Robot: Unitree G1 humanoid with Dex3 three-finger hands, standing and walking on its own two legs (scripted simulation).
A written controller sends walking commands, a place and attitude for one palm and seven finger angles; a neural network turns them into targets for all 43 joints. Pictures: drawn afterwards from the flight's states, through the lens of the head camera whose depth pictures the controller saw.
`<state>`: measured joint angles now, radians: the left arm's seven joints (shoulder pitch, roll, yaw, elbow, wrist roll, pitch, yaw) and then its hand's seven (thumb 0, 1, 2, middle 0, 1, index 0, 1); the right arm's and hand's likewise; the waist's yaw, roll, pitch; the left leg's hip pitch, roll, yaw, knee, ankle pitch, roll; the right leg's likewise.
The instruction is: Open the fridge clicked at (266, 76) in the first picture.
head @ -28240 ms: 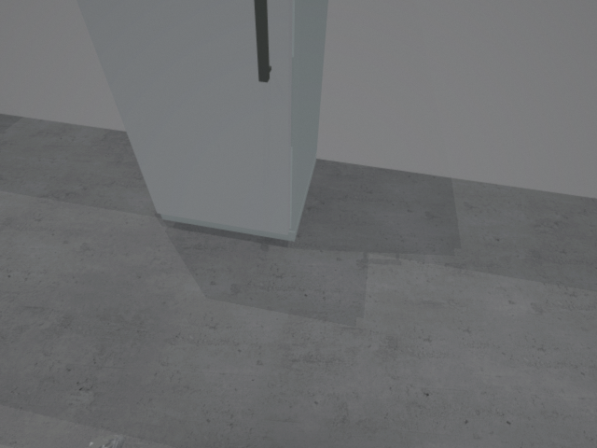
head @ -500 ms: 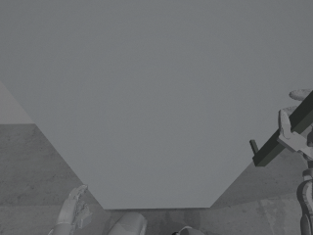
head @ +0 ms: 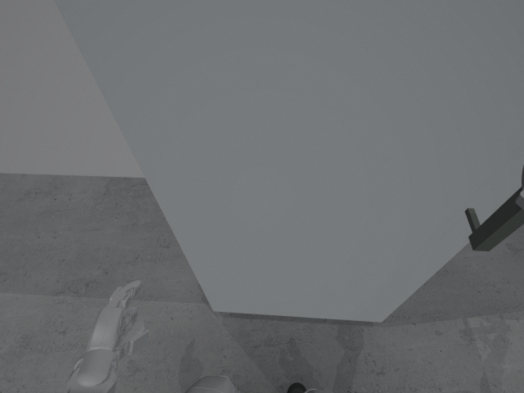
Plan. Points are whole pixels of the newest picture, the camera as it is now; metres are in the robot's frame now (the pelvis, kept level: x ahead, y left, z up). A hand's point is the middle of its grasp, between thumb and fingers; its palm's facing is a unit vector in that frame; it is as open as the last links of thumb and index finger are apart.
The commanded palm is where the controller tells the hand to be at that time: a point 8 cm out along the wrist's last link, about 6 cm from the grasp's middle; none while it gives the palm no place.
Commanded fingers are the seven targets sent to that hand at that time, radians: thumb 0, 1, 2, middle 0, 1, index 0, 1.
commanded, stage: walk backward, drawing the door open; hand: right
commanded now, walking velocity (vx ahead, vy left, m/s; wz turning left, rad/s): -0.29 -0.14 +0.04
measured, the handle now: out of the picture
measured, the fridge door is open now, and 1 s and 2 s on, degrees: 1 26 56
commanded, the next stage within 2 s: none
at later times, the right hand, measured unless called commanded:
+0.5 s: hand out of the picture +0.29 -0.28 +0.17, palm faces +0.39 +0.90 -0.21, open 7.0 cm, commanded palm +0.24 -0.32 +0.17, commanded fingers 0.00 -0.90 -0.90 0.45 1.40 0.45 1.40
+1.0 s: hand out of the picture +0.11 -0.21 +0.18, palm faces +0.35 +0.92 -0.17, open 6.9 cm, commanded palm +0.06 -0.25 +0.17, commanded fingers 0.00 -0.90 -0.90 0.45 1.40 0.45 1.40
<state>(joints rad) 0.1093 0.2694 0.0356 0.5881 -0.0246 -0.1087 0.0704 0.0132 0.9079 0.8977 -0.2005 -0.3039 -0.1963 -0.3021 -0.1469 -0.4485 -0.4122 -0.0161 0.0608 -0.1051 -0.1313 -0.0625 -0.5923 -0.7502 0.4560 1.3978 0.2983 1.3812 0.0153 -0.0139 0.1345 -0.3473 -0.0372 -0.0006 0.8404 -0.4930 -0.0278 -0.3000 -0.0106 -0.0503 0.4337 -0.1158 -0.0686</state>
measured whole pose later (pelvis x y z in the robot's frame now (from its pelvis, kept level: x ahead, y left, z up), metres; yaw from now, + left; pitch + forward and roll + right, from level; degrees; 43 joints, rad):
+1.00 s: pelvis -0.16 +0.01 -0.01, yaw -13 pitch +0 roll +3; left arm 0.10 0.13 -0.04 0.65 0.00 -0.07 0.06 0.01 0.90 0.90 -0.21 -0.30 -0.20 -0.30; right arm -0.01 -0.28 -0.12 -0.35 0.08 -0.03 -0.09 0.00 -0.60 -0.70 0.45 1.40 0.26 1.37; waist 0.03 -0.03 0.08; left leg -0.17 -0.08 0.03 0.41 -0.24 0.04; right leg -0.47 0.00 0.13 0.58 -0.21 0.04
